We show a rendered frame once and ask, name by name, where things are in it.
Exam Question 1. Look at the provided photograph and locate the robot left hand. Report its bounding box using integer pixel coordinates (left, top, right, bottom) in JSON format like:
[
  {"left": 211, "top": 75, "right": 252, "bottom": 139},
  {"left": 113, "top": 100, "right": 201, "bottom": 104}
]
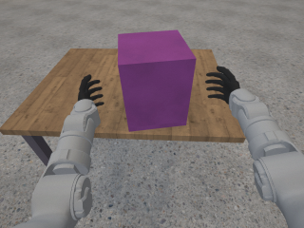
[{"left": 78, "top": 74, "right": 104, "bottom": 106}]

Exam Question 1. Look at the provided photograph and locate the right robot forearm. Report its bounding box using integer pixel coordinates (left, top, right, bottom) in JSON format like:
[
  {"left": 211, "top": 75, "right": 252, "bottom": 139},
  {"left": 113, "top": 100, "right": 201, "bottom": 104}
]
[{"left": 229, "top": 88, "right": 304, "bottom": 161}]

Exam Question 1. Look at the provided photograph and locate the left robot upper arm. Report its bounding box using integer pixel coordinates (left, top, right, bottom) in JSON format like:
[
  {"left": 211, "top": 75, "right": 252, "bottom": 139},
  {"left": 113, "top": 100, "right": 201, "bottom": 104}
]
[{"left": 11, "top": 173, "right": 93, "bottom": 228}]

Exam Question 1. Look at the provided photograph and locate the carton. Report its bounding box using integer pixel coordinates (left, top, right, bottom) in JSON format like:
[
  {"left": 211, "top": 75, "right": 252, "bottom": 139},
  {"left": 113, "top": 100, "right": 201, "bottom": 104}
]
[{"left": 118, "top": 29, "right": 197, "bottom": 132}]

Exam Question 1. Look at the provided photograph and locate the robot right hand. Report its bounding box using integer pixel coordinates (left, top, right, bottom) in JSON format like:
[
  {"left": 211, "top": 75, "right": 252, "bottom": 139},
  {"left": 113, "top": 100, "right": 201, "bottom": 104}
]
[{"left": 205, "top": 66, "right": 240, "bottom": 104}]

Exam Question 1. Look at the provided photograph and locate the table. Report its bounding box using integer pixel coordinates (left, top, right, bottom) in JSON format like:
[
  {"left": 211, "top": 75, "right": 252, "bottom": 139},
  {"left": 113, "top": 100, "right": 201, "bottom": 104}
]
[{"left": 0, "top": 48, "right": 246, "bottom": 166}]

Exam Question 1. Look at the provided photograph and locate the left robot forearm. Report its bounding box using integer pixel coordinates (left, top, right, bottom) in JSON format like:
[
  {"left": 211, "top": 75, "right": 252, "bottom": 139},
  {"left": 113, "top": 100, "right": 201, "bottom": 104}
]
[{"left": 30, "top": 99, "right": 101, "bottom": 214}]

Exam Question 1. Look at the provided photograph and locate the right robot upper arm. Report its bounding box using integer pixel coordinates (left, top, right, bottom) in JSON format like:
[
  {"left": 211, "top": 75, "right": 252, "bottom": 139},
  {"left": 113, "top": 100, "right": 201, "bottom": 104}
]
[{"left": 253, "top": 151, "right": 304, "bottom": 228}]

